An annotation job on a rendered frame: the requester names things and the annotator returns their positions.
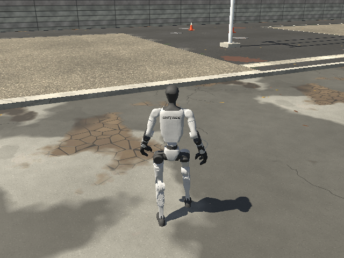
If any robot left forearm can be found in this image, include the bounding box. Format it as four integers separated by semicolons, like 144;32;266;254
141;129;150;148

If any robot right forearm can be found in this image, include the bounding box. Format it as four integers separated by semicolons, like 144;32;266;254
193;131;205;154

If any robot thigh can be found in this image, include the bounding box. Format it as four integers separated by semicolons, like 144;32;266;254
153;150;165;192
179;149;190;176

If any left robot hand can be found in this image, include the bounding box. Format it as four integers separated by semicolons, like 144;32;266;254
140;146;152;156

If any robot right upper arm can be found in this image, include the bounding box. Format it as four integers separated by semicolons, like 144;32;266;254
183;109;198;139

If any robot left upper arm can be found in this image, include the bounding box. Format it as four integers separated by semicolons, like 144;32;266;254
145;108;161;137

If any right robot hand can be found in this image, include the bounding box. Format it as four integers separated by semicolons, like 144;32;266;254
195;151;207;165

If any right robot thigh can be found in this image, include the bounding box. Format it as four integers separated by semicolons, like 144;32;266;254
179;149;190;176

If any left robot thigh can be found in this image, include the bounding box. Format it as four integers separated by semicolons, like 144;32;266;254
153;150;165;192

